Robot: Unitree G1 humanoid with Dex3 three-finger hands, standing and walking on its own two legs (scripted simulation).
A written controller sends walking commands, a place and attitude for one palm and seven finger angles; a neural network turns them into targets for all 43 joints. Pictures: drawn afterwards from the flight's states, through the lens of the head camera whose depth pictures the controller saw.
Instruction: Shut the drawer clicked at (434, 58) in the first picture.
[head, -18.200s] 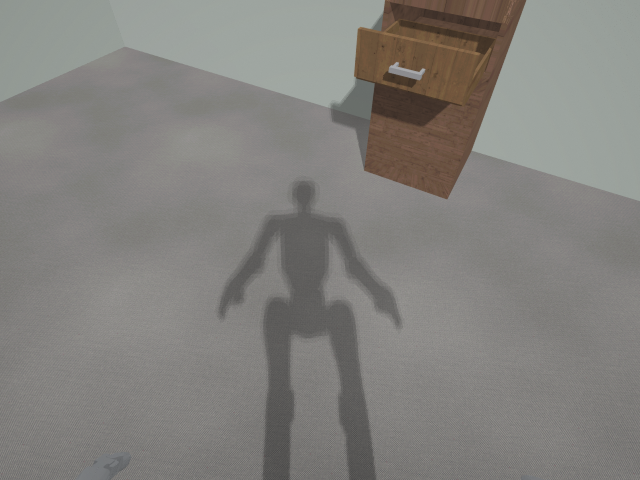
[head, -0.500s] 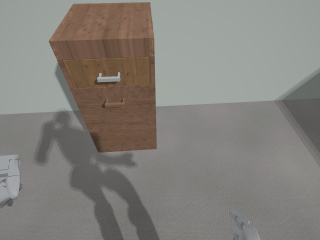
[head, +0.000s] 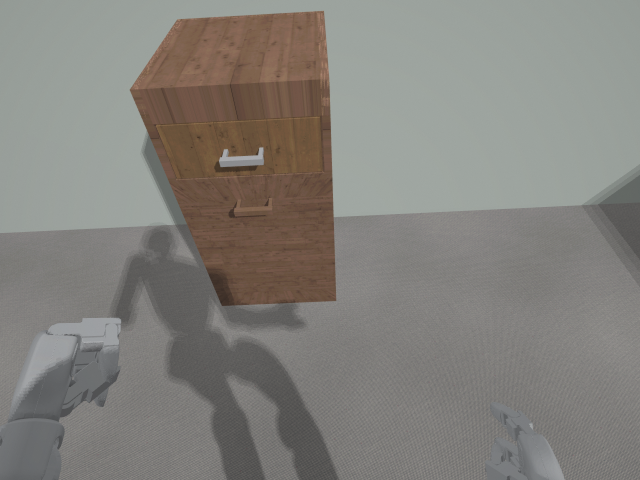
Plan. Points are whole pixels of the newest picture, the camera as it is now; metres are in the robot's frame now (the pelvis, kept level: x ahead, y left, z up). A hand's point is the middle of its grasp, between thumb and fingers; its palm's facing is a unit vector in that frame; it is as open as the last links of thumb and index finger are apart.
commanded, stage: let the arm hang, fingers relaxed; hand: left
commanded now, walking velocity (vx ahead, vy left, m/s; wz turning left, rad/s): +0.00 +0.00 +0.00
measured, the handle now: (242, 156) +0.83 +0.25 -0.07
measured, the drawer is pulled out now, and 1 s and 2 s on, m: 0.00 0.00 0.00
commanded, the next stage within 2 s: look to check the result in 1.02 s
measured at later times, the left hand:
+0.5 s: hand out of the picture -0.07 +0.21 -0.16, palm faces +0.04 -0.96 -0.26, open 5.3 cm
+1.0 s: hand out of the picture +0.03 +0.18 -0.16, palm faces +0.02 -0.98 -0.22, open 7.3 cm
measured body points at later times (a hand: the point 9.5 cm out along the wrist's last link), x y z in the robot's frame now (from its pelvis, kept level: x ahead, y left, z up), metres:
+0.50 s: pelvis -0.02 +0.01 +0.01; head -0.01 +0.00 +0.46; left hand -0.07 +0.26 -0.14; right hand -0.03 -0.22 -0.15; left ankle +0.01 +0.11 -0.73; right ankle +0.01 -0.08 -0.73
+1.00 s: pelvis +0.00 +0.00 +0.01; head +0.00 -0.01 +0.46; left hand +0.03 +0.23 -0.14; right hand -0.01 -0.22 -0.16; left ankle +0.01 +0.11 -0.73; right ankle +0.01 -0.08 -0.73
